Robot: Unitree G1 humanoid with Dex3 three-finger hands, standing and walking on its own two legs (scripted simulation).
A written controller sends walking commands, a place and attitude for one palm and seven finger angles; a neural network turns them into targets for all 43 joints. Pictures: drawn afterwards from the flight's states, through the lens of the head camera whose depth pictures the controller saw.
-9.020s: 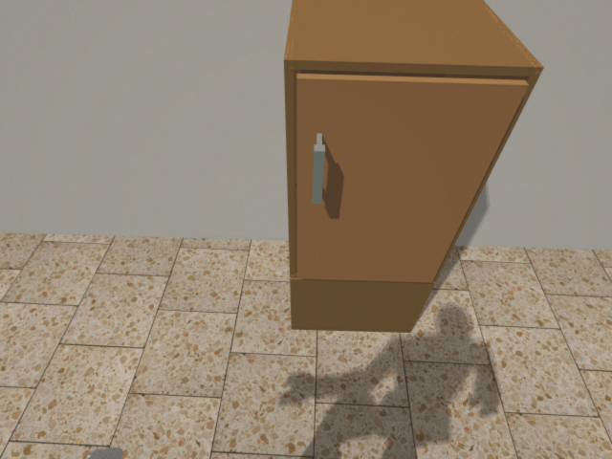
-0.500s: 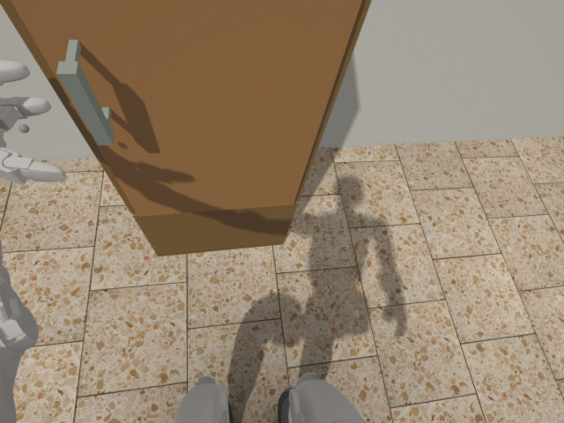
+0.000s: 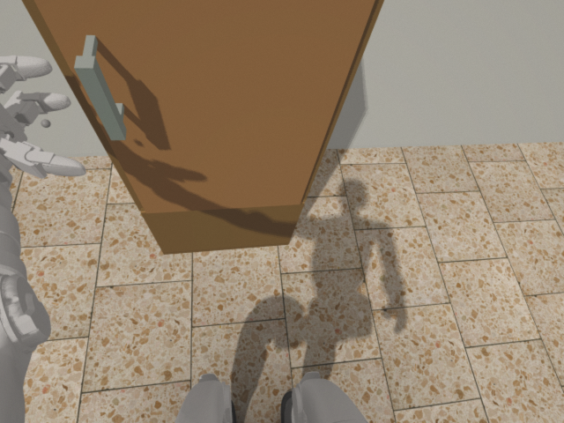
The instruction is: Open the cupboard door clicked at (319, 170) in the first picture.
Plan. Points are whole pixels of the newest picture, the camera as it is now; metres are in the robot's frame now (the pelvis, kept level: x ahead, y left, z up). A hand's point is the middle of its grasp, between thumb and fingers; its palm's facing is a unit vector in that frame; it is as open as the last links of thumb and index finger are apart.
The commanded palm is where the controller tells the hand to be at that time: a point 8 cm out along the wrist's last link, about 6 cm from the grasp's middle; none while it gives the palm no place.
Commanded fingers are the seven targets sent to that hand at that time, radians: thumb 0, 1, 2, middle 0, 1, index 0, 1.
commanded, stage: slide the fingers in behind the handle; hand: left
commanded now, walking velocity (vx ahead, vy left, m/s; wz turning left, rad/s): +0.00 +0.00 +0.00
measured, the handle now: (105, 91) +0.55 +0.22 +0.08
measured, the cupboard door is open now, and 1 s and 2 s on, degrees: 0 0 0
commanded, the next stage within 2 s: close the thumb around the handle in 1.62 s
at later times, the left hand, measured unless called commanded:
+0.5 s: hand (75, 121) +0.49 +0.24 +0.08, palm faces +0.05 -1.00 +0.01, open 14.0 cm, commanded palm +0.47 +0.28 +0.08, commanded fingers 0.00 -0.50 0.30 -0.30 -1.20 -0.30 -1.20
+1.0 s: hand (107, 122) +0.49 +0.20 +0.08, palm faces +0.06 -1.00 +0.00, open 14.0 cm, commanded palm +0.47 +0.25 +0.08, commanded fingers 0.00 -0.50 0.30 -0.30 -1.20 -0.30 -1.20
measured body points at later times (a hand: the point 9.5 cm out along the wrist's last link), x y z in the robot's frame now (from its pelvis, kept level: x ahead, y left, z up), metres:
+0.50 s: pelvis +0.00 -0.01 +0.00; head +0.13 +0.03 +0.43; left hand +0.48 +0.30 +0.08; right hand +0.00 -0.28 -0.10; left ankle +0.01 +0.08 -0.67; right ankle +0.01 -0.12 -0.67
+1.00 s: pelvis +0.00 -0.01 +0.00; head +0.12 +0.01 +0.44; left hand +0.48 +0.26 +0.08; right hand +0.02 -0.28 -0.11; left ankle +0.01 +0.08 -0.67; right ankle +0.01 -0.12 -0.67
